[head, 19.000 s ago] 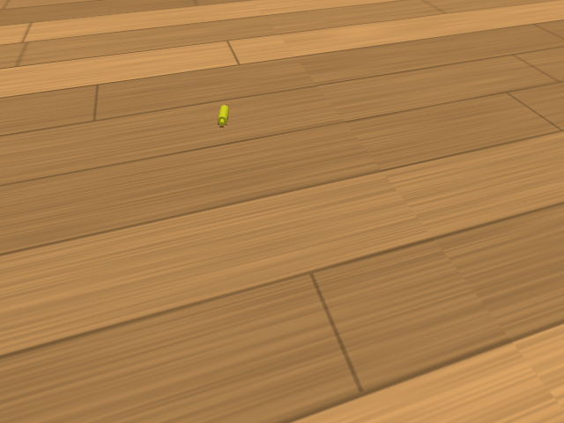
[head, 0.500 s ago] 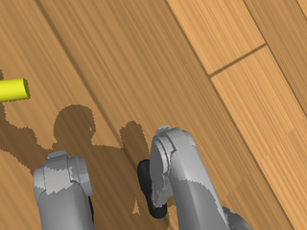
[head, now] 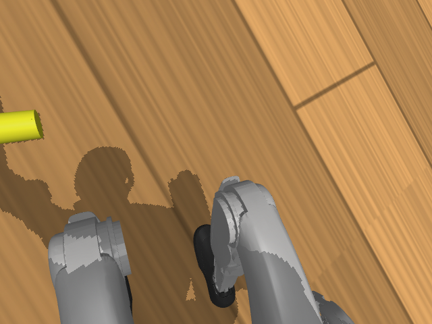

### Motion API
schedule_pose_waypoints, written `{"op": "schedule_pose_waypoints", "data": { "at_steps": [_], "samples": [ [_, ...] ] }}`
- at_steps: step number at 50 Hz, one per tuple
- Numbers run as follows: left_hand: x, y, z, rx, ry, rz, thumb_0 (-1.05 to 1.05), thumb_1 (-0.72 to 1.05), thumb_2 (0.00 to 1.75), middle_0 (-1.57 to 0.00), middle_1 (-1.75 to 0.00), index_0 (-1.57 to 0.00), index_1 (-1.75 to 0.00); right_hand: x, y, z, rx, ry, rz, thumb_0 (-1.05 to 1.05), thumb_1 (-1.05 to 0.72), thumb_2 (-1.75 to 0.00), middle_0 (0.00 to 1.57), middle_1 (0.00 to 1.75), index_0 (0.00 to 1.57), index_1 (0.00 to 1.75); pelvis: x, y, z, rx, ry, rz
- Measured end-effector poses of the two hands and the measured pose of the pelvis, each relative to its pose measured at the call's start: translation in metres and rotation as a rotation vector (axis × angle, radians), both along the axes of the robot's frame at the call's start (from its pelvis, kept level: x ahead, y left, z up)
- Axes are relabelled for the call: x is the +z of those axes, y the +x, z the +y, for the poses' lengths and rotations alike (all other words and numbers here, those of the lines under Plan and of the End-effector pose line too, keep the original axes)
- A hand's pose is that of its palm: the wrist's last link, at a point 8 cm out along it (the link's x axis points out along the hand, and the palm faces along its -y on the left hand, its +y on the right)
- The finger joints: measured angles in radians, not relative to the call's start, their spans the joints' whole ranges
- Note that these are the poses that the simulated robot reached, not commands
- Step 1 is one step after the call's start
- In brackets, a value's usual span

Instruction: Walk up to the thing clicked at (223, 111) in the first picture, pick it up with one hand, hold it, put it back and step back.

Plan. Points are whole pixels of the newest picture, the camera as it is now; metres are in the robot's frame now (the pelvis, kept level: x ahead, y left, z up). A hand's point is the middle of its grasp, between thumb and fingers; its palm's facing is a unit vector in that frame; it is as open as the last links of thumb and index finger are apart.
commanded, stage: rise first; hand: left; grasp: from above
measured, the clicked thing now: out of the picture +0.50 +0.33 -0.29
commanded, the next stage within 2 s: approach in 0.02 s
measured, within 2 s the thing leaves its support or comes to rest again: neither
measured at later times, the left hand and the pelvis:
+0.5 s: hand out of the picture +0.51 +0.29 -0.17, palm faces -0.43 -0.07 -0.90, open 13.9 cm; pelvis +0.00 +0.00 +0.01, yaw +0 degrees
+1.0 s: hand out of the picture +0.48 +0.34 -0.18, palm faces -0.51 -0.10 -0.85, open 13.8 cm; pelvis -0.01 +0.00 +0.00, yaw +0 degrees
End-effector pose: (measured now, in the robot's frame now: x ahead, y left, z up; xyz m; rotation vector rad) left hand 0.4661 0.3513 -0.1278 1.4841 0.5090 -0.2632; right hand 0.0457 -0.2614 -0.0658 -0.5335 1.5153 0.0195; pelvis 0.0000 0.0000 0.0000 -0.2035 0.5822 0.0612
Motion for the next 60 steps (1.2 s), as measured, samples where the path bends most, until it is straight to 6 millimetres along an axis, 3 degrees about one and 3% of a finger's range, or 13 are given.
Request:
{"op": "schedule_pose_waypoints", "data": {
  "at_steps": [14,22,30,37,43,46,54,60],
  "samples": [
    [0.011,0.006,-0.007,-0.034,0.005,-0.019,0.00,-0.50,1.00,-0.13,-0.99,-0.12,-1.00,0.004,0.002,-0.002,0.002,-0.006,-0.006,0.00,-0.91,-0.89,0.20,0.29,0.21,0.30,0.003,-0.001,0.000,0.004,0.003,0.004],
    [0.017,0.036,-0.044,-0.076,-0.018,-0.048,0.00,-0.51,1.00,-0.11,-1.04,-0.11,-1.04,0.009,-0.005,-0.001,-0.020,-0.022,-0.021,0.00,-0.91,-0.89,0.20,0.29,0.21,0.30,0.006,-0.002,-0.001,0.001,0.005,0.015],
    [0.013,0.058,-0.071,-0.060,0.001,-0.068,0.00,-0.51,0.99,-0.12,-1.04,-0.12,-1.04,0.014,-0.031,0.001,-0.085,-0.026,-0.004,0.00,-0.91,-0.89,0.20,0.29,0.21,0.30,0.005,-0.002,-0.002,-0.009,0.006,0.022],
    [0.016,0.044,-0.050,0.033,0.047,-0.027,0.00,-0.50,0.98,-0.13,-1.00,-0.13,-1.01,0.007,-0.046,0.005,-0.116,0.011,0.029,0.00,-0.91,-0.89,0.20,0.29,0.21,0.30,0.005,-0.005,-0.004,-0.014,0.020,0.009],
    [0.018,0.025,-0.015,0.078,0.052,0.052,0.00,-0.50,0.97,-0.14,-0.98,-0.14,-0.99,0.001,-0.038,0.001,-0.073,0.005,0.034,0.00,-0.91,-0.89,0.20,0.30,0.21,0.30,0.003,-0.008,-0.003,-0.008,0.018,-0.006],
    [0.016,0.022,-0.007,0.059,0.022,0.065,0.00,-0.50,0.97,-0.14,-0.99,-0.14,-0.99,0.002,-0.030,-0.002,-0.033,-0.016,0.039,0.00,-0.91,-0.89,0.20,0.30,0.21,0.30,0.002,-0.009,-0.002,-0.004,0.010,-0.014],
    [0.001,0.033,-0.026,-0.092,-0.057,0.008,0.00,-0.49,0.97,-0.14,-1.00,-0.15,-1.00,0.019,-0.008,-0.007,0.038,-0.099,0.029,0.00,-0.91,-0.89,0.20,0.30,0.21,0.30,0.000,-0.006,0.002,-0.002,-0.024,-0.023],
    [-0.009,0.036,-0.038,-0.105,-0.055,-0.039,0.00,-0.47,0.96,-0.15,-0.98,-0.16,-0.98,0.029,-0.002,-0.004,0.040,-0.109,-0.010,0.00,-0.91,-0.89,0.20,0.29,0.21,0.30,0.002,-0.004,0.004,-0.002,-0.037,-0.018]
  ]
}}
